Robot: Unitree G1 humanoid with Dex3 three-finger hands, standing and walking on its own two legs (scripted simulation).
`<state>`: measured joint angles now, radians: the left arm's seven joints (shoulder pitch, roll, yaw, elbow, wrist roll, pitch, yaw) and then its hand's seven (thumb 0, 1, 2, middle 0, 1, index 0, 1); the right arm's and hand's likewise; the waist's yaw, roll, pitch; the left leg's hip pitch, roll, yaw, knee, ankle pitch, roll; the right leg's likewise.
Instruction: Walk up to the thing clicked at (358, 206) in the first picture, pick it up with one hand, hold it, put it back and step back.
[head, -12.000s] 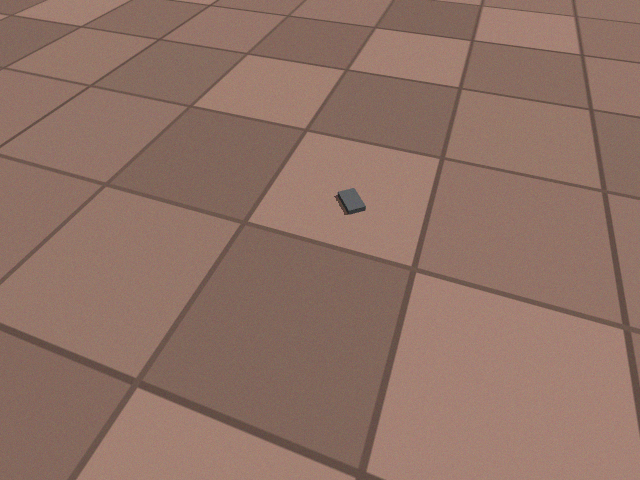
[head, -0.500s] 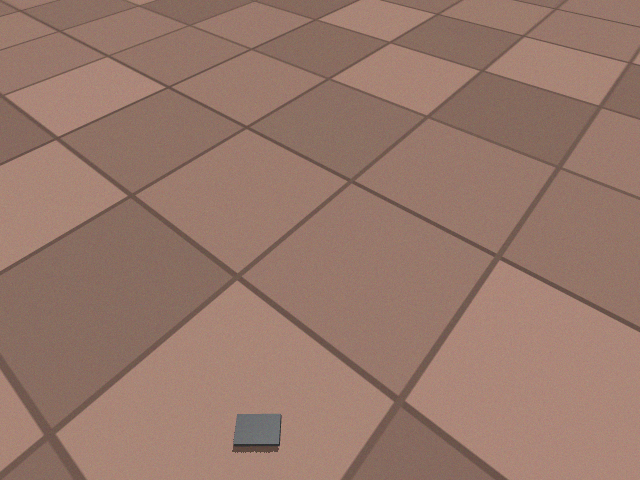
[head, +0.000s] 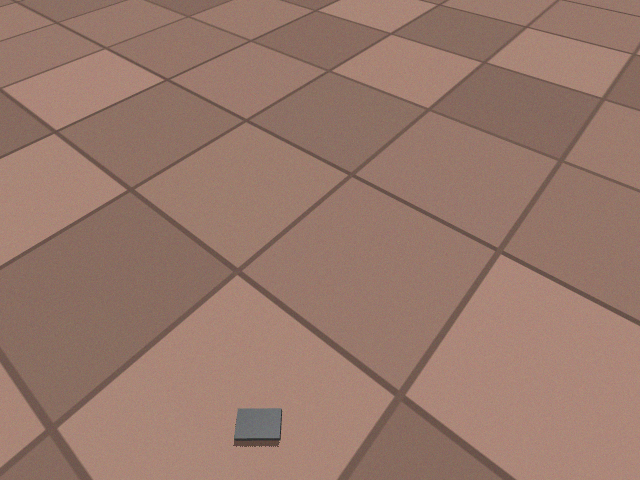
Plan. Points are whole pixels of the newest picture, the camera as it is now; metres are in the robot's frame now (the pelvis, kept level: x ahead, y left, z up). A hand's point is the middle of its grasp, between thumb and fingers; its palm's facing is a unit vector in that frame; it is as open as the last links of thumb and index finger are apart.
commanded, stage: walk up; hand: left
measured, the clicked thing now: (258, 424) +0.40 +0.20 -0.77
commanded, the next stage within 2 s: stand in 1.98 s
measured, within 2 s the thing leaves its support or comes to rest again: neither
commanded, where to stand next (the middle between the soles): +0.01 -0.04 m, yaw +1 degrees
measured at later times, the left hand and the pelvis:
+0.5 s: hand out of the picture +0.08 +0.15 -0.16, palm faces -0.06 -0.94 -0.34, open 7.4 cm; pelvis -0.02 -0.09 -0.02, yaw -1 degrees
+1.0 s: hand out of the picture +0.02 +0.22 -0.16, palm faces +0.02 -0.92 -0.40, open 7.4 cm; pelvis -0.05 -0.05 -0.02, yaw +1 degrees
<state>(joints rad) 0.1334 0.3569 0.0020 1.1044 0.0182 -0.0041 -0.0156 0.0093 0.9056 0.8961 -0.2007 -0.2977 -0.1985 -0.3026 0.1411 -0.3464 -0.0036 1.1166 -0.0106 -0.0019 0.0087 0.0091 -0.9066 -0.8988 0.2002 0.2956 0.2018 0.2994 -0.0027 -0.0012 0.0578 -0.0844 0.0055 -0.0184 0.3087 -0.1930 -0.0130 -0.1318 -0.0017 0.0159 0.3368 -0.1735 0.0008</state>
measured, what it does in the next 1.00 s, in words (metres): steps on the spot: left foot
